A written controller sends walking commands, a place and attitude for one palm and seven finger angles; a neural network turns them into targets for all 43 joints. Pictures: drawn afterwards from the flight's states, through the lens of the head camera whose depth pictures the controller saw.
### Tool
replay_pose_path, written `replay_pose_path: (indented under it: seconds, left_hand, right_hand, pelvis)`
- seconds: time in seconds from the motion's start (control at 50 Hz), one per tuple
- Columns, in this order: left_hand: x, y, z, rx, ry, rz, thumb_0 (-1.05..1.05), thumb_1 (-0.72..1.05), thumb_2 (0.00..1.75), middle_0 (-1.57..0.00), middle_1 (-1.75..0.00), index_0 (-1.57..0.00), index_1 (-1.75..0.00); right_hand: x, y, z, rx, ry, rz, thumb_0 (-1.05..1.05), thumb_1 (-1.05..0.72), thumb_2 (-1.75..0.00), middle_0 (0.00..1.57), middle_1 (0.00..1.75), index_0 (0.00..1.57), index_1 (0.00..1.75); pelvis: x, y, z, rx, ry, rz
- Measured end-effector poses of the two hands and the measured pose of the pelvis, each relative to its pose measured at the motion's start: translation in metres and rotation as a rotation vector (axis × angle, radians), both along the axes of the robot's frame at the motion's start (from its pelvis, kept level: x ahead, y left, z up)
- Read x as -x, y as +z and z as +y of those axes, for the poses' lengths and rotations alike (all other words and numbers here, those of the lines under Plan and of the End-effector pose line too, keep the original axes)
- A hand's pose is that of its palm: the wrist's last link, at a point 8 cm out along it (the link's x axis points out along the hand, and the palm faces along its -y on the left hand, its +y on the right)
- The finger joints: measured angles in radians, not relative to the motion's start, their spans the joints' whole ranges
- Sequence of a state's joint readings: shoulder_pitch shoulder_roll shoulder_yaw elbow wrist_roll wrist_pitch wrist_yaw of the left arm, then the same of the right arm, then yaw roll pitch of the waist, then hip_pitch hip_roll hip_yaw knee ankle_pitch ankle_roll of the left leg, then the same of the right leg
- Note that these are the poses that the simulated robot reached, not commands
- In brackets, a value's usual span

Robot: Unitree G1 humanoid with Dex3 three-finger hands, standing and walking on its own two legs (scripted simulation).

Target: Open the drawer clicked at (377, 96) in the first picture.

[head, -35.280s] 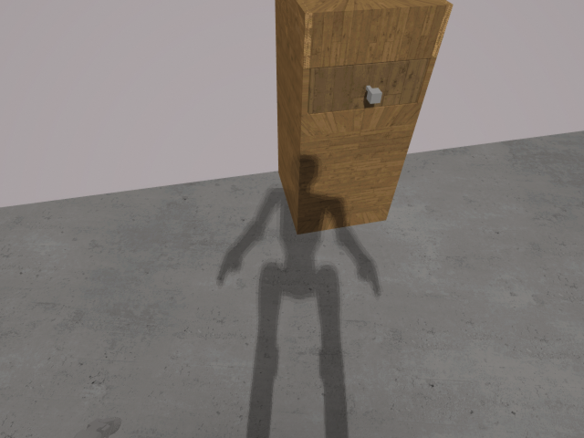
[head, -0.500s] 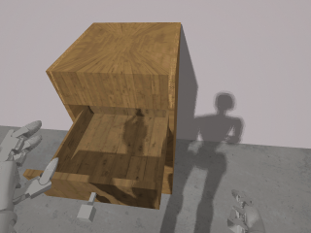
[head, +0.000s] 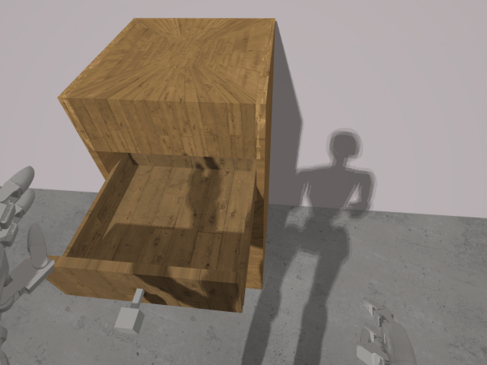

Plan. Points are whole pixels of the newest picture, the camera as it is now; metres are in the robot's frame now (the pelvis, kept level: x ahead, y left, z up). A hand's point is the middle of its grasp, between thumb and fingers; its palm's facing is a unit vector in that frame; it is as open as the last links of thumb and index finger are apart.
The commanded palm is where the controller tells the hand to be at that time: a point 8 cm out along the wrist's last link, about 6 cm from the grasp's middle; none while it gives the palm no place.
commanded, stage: step back with the hand held close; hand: left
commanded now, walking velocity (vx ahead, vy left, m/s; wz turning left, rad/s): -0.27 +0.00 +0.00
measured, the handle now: (133, 310) +0.22 +0.24 -0.08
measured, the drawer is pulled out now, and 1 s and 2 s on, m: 0.30 0.30 0.30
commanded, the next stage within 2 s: stop stepping back and stand still in 1.08 s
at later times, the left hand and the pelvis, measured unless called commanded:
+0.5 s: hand (10, 311) +0.14 +0.27 +0.15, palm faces +0.31 -0.81 -0.50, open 7.4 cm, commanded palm +0.08 +0.31 +0.17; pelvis -0.05 +0.04 -0.01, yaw -1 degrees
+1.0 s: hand out of the picture +0.07 +0.25 +0.15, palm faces +0.30 -0.84 -0.45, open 7.4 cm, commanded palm -0.01 +0.29 +0.17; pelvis -0.14 +0.01 -0.01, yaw +0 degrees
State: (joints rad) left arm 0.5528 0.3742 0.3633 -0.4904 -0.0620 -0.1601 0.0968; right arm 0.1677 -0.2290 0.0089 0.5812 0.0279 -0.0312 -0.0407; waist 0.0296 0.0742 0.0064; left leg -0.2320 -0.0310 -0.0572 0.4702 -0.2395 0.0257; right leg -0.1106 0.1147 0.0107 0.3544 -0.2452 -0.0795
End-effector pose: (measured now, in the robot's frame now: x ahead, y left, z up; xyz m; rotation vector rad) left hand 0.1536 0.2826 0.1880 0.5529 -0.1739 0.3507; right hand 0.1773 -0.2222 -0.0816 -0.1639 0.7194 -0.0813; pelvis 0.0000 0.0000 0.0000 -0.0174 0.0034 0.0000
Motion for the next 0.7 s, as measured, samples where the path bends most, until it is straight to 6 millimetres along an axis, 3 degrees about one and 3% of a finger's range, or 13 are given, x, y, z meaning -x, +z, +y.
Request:
replay_pose_path:
  seconds: [0.18, 0.3, 0.4, 0.5, 0.6, 0.7]
  left_hand:
    - [-0.001, -0.032, -0.001, 0.038, -0.099, 0.151, 0.01, 0.89, 0.9, -0.21, -0.3, -0.21, -0.31]
    - [0.009, -0.021, 0.012, -0.012, -0.136, 0.11, 0.01, 0.89, 0.9, -0.22, -0.3, -0.21, -0.31]
    - [0.026, -0.009, 0.024, -0.048, -0.122, 0.038, 0.01, 0.89, 0.9, -0.22, -0.3, -0.21, -0.31]
    - [0.047, -0.015, 0.029, -0.018, -0.061, 0.017, 0.01, 0.89, 0.9, -0.21, -0.3, -0.21, -0.31]
    - [0.067, -0.025, 0.02, 0.044, -0.029, 0.029, 0.01, 0.89, 0.9, -0.21, -0.3, -0.21, -0.31]
    - [0.087, -0.017, 0.003, 0.037, -0.063, -0.001, 0.01, 0.89, 0.9, -0.21, -0.3, -0.21, -0.31]
  right_hand:
    - [0.026, 0.003, -0.013, 0.054, -0.101, 0.071, 0.01, -0.9, -0.9, 0.2, 0.3, 0.2, 0.3]
    - [0.038, 0.011, -0.004, 0.09, -0.116, 0.064, 0.01, -0.9, -0.9, 0.2, 0.3, 0.2, 0.3]
    - [0.044, 0.013, 0.013, 0.084, -0.093, 0.021, 0.01, -0.9, -0.9, 0.2, 0.3, 0.2, 0.3]
    - [0.055, 0.009, 0.03, 0.075, -0.051, -0.026, 0.01, -0.9, -0.9, 0.21, 0.3, 0.2, 0.3]
    - [0.079, -0.003, 0.036, 0.059, -0.018, -0.013, 0.01, -0.9, -0.9, 0.21, 0.3, 0.2, 0.3]
    - [0.113, -0.012, 0.026, 0.055, -0.014, 0.027, 0.01, -0.9, -0.9, 0.21, 0.3, 0.21, 0.3]
  pelvis:
    - [0.012, -0.001, 0.015, 0.001, -0.022, 0.043]
    - [0.025, -0.003, 0.025, 0.003, -0.018, 0.047]
    - [0.038, -0.006, 0.033, -0.004, -0.021, 0.044]
    - [0.054, -0.01, 0.036, -0.007, -0.025, 0.047]
    - [0.073, -0.013, 0.031, 0.003, -0.028, 0.055]
    - [0.093, -0.013, 0.02, 0.027, -0.014, 0.038]
